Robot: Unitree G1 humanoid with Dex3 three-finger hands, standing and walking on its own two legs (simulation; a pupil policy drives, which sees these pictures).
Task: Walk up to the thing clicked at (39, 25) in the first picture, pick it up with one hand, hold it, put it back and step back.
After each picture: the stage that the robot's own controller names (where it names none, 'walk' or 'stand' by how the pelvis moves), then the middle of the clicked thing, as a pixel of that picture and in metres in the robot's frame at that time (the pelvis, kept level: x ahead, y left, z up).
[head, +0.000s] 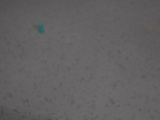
stand; (41, 28) +1.61 +0.48 -0.72
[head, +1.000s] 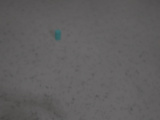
walk; (57, 35) +1.50 +0.19 -0.69
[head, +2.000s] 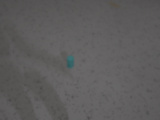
walk; (70, 62) +0.96 +0.07 -0.70
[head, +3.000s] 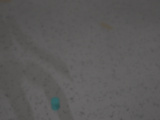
walk; (55, 104) +0.59 +0.15 -0.71
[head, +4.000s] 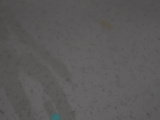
stand; out of the picture +0.42 +0.12 -0.71
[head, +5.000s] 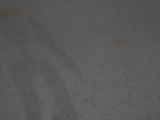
stand; out of the picture +0.38 +0.12 -0.72
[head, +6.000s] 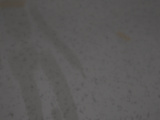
stand; out of the picture +0.38 +0.11 -0.72
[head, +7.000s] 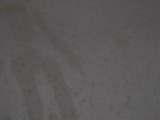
stand; out of the picture +0.37 +0.13 -0.71
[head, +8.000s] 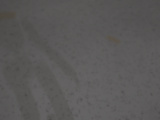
stand; out of the picture +0.39 +0.15 -0.72
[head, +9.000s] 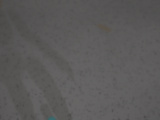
stand; out of the picture +0.41 +0.18 -0.71
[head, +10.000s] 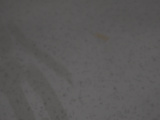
stand; out of the picture +0.36 +0.19 -0.72
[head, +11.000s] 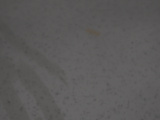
stand; out of the picture +0.34 +0.21 -0.72
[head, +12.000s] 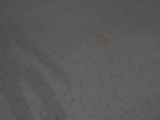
stand; out of the picture +0.37 +0.17 -0.73
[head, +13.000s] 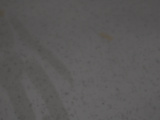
stand; out of the picture +0.36 +0.16 -0.73
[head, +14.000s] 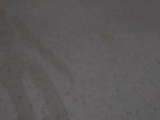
go down; out of the picture +0.36 +0.16 -0.73
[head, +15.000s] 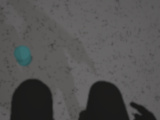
go down; (23, 56) +0.45 +0.21 -0.33
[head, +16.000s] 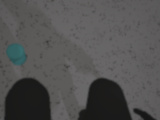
approach; (17, 55) +0.44 +0.23 -0.30
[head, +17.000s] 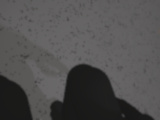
close in; out of the picture +0.43 +0.27 -0.22
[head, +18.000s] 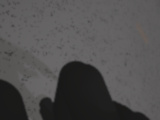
close; out of the picture +0.42 +0.28 -0.22
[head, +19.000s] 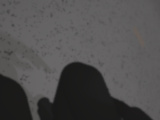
lift; out of the picture +0.39 +0.25 -0.23
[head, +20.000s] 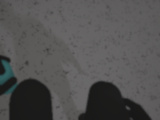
lift; (2, 78) +0.32 +0.25 -0.10
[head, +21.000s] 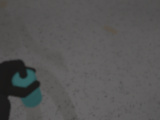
hold; (28, 89) +0.33 +0.17 +0.03
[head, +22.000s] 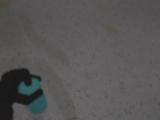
hold; (34, 96) +0.31 +0.16 -0.01
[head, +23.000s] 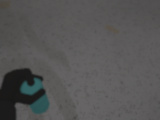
hold; (36, 96) +0.31 +0.16 -0.01
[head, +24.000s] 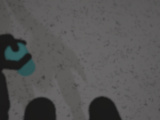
crouch; (21, 60) +0.42 +0.19 -0.09
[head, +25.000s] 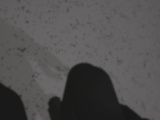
lower; out of the picture +0.57 +0.38 -0.26
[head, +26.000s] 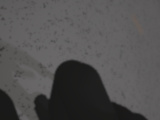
lower; out of the picture +0.55 +0.40 -0.25
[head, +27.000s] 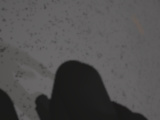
lower; out of the picture +0.56 +0.40 -0.25
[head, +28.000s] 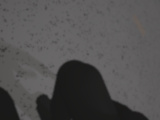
lower; out of the picture +0.56 +0.39 -0.25
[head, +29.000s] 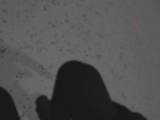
lower; out of the picture +0.56 +0.39 -0.25
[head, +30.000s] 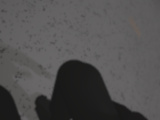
withdraw; out of the picture +0.57 +0.39 -0.25
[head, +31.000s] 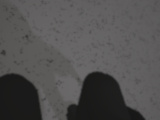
stand; out of the picture +0.60 +0.34 -0.29
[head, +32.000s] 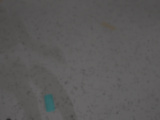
stand; (49, 103) +0.57 +0.18 -0.66
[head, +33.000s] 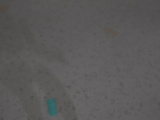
stand; (52, 107) +0.58 +0.20 -0.69
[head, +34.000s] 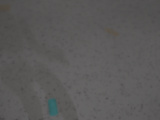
stand; (52, 107) +0.57 +0.20 -0.69
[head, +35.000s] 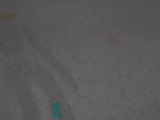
stand; (56, 110) +0.60 +0.19 -0.75
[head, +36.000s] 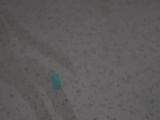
walk; (56, 81) +0.70 +0.22 -0.72
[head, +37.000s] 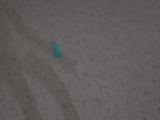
walk; (56, 51) +0.95 +0.19 -0.71
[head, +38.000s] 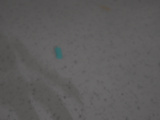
stand; (58, 53) +1.19 +0.23 -0.73
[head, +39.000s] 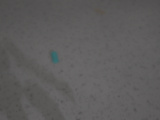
stand; (54, 57) +1.17 +0.25 -0.75
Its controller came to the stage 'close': yes
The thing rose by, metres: 0.69
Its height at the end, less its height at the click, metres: -0.02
